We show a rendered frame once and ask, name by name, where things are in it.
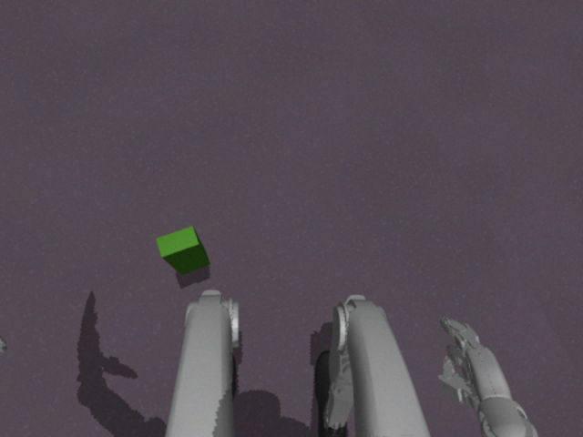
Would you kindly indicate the right robot foot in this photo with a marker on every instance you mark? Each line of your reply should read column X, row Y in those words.
column 322, row 386

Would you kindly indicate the carton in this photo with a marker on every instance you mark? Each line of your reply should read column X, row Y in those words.
column 183, row 250

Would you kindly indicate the right robot hand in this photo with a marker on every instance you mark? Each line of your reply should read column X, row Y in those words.
column 478, row 364

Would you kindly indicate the right robot arm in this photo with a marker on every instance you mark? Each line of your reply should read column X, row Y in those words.
column 502, row 417

